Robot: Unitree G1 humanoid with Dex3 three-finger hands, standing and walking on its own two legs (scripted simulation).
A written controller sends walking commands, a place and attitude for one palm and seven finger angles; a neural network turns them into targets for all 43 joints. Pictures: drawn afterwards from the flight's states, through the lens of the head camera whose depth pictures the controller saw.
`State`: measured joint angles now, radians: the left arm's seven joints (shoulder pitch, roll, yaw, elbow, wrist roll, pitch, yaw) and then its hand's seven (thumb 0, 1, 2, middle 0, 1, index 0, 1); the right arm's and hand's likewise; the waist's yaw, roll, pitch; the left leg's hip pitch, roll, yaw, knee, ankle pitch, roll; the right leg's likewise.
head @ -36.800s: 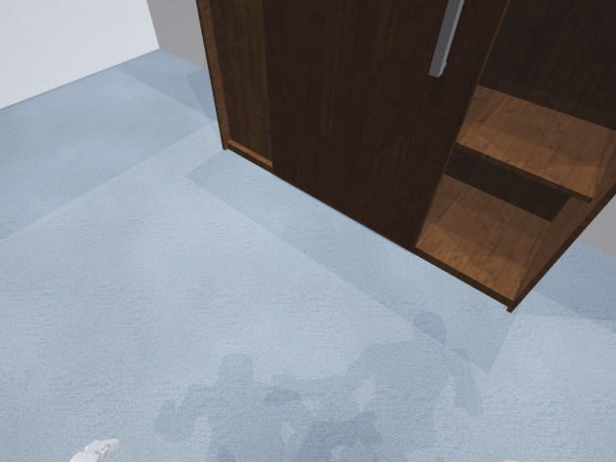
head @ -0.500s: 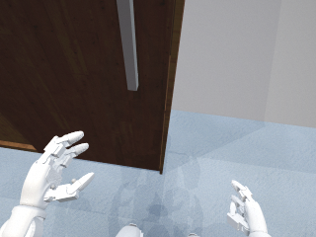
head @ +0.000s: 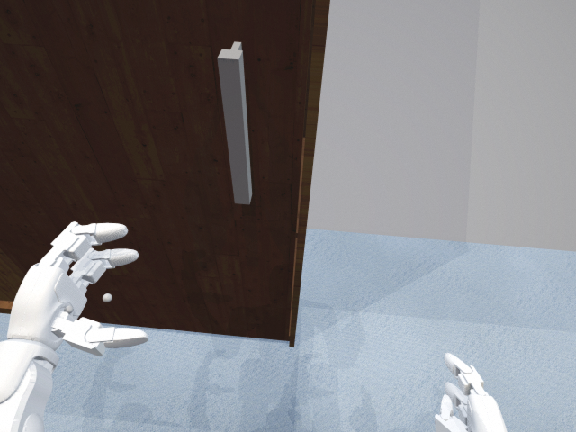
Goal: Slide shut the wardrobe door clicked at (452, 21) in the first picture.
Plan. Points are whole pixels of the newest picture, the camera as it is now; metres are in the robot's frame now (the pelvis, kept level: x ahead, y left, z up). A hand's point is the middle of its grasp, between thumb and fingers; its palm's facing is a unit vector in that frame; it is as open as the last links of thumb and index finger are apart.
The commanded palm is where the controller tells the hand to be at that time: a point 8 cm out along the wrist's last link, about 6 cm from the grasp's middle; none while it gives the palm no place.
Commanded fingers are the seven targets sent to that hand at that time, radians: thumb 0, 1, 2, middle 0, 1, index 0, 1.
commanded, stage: raise the hand with hooked fingers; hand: left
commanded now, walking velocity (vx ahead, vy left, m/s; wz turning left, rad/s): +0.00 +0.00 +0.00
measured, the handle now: (240, 131) +0.52 +0.12 +0.16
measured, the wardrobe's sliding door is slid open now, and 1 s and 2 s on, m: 0.00 0.00 0.00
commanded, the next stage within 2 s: move the hooked fingers beside the handle in 0.96 s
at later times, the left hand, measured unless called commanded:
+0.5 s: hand (59, 227) +0.27 +0.27 +0.19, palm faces +0.06 -0.99 -0.09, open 14.0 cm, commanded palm +0.24 +0.32 +0.19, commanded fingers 0.00 -0.50 0.30 -0.30 -1.20 -0.30 -1.20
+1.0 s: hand (83, 231) +0.28 +0.25 +0.18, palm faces +0.06 -1.00 -0.08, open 14.0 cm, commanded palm +0.24 +0.30 +0.19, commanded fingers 0.00 -0.50 0.30 -0.30 -1.20 -0.30 -1.20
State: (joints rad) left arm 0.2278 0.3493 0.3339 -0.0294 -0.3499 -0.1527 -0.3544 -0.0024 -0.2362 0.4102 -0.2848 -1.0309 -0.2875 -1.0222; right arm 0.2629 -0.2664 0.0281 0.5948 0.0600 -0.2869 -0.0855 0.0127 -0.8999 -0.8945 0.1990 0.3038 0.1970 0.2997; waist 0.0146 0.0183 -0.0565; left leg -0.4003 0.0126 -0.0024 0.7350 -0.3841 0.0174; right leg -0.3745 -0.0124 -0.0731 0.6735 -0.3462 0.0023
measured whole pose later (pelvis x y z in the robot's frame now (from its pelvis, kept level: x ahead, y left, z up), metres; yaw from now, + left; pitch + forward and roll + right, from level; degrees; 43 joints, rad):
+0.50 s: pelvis +0.00 -0.01 +0.02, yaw +1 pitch -1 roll -1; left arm -0.08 0.48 0.46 0.12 -0.34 0.09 -0.45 -0.01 -0.50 0.30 -0.30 -1.20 -0.31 -1.19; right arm 0.23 -0.26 0.08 0.62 0.07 -0.24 -0.11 0.01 -0.90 -0.89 0.20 0.30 0.20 0.30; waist 0.04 0.04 -0.03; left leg -0.23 0.01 -0.01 0.55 -0.30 0.01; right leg -0.20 -0.01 -0.08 0.50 -0.27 0.00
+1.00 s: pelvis +0.00 -0.02 +0.02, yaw +0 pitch -2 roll -1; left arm -0.06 0.45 0.47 0.15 -0.34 0.09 -0.44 -0.01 -0.51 0.29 -0.30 -1.20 -0.31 -1.20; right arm 0.23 -0.27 0.07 0.62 0.08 -0.24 -0.11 0.01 -0.90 -0.89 0.20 0.30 0.20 0.30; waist 0.03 0.05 -0.03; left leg -0.22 0.03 -0.01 0.53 -0.29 -0.01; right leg -0.20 0.01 -0.08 0.50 -0.27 -0.02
